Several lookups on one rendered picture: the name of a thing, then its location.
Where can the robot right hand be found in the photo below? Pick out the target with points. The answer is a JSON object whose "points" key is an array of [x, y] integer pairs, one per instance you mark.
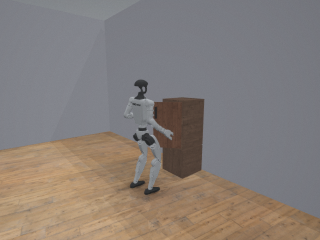
{"points": [[168, 133]]}

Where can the robot right forearm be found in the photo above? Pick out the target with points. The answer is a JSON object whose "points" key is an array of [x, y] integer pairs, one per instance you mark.
{"points": [[155, 125]]}

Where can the cupboard door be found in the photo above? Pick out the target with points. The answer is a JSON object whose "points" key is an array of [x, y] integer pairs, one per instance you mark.
{"points": [[169, 117]]}

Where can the robot left upper arm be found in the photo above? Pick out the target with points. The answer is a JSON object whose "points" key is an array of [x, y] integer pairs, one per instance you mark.
{"points": [[129, 107]]}

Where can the robot right upper arm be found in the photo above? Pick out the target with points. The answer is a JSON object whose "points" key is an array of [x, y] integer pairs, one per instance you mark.
{"points": [[149, 107]]}

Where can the robot head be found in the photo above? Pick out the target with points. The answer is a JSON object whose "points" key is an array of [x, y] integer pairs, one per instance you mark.
{"points": [[141, 83]]}

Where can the robot right shin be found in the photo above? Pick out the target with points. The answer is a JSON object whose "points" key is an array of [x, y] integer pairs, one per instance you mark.
{"points": [[154, 171]]}

